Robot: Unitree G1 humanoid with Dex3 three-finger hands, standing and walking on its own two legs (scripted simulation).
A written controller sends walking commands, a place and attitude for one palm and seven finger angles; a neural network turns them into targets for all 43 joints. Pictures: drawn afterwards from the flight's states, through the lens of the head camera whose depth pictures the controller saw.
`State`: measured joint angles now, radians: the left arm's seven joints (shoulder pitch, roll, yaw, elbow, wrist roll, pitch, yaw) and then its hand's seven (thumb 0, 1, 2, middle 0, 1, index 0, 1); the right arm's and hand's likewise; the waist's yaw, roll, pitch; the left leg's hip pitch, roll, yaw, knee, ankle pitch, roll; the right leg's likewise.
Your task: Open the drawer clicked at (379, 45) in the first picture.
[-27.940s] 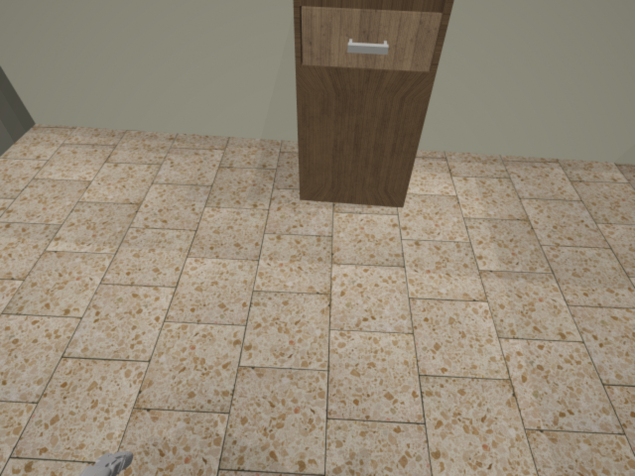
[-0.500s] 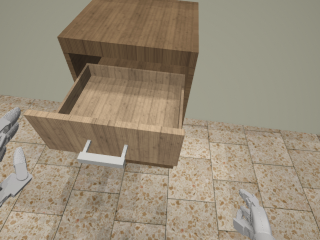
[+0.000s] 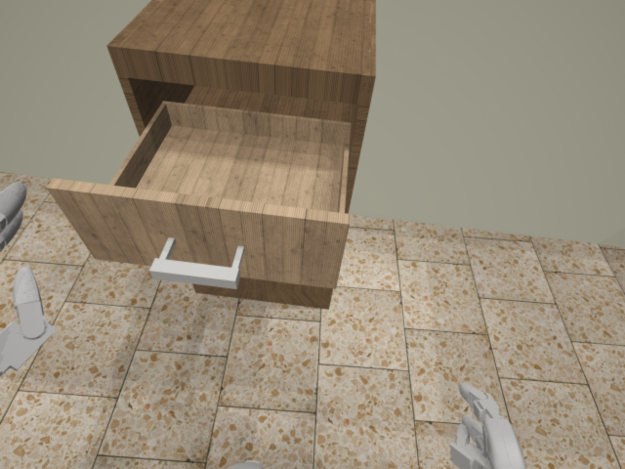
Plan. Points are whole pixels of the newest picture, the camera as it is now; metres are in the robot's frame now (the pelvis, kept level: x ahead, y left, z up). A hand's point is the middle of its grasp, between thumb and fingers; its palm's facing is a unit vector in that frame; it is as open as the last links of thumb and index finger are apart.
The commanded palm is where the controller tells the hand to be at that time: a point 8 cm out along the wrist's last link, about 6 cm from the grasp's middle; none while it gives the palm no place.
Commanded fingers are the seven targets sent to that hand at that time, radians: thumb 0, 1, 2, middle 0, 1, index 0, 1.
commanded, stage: step back with the hand held close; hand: left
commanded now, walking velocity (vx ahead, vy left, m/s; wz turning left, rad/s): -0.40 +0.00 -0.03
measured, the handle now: (200, 261) +0.40 +0.20 -0.02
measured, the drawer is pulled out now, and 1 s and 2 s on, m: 0.30 0.30 0.30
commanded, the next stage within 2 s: stop stepping back and stand still in 0.36 s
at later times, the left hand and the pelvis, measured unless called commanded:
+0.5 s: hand out of the picture +0.08 +0.21 +0.19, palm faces +0.32 -0.86 -0.39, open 7.4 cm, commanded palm +0.01 +0.26 +0.19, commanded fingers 0.00 0.90 0.90 -0.20 -0.30 -0.20 -0.30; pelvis -0.12 -0.02 +0.01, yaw -1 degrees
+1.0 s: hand out of the picture +0.00 +0.19 +0.17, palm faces +0.33 -0.81 -0.49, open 7.4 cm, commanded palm -0.07 +0.24 +0.19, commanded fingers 0.00 0.90 0.90 -0.20 -0.30 -0.20 -0.30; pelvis -0.19 -0.04 +0.01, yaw +2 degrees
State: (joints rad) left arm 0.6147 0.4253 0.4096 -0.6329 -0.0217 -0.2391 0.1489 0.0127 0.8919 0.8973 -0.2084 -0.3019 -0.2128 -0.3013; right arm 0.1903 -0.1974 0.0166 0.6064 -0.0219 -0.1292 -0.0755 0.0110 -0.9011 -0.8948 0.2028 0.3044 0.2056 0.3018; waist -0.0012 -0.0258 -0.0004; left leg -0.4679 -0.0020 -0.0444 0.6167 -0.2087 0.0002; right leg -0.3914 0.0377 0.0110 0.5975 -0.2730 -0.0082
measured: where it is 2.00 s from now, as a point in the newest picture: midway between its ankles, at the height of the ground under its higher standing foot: outside the picture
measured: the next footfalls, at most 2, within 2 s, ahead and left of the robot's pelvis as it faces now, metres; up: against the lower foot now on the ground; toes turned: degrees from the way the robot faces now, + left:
left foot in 0.22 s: +0.02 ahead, +0.11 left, +0.00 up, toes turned +0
right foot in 0.58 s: -0.21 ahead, -0.13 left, +0.00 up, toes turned -1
